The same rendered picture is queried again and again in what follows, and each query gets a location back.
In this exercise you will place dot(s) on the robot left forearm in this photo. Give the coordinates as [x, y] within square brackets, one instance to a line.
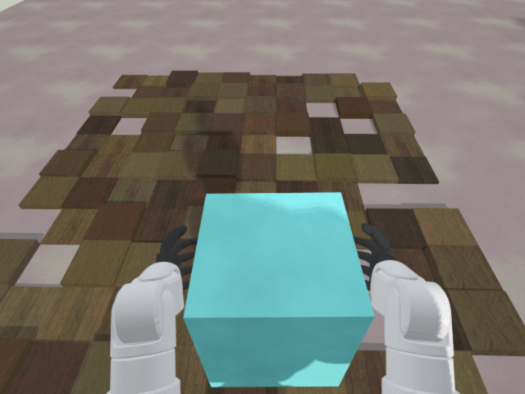
[143, 332]

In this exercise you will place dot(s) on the carton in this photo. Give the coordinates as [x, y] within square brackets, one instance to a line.
[277, 296]

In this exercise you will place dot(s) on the robot left hand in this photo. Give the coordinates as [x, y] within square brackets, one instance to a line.
[169, 251]

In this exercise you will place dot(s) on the robot right hand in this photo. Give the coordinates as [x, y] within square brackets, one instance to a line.
[380, 249]

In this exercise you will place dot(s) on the robot right forearm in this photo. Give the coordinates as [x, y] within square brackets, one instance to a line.
[418, 331]

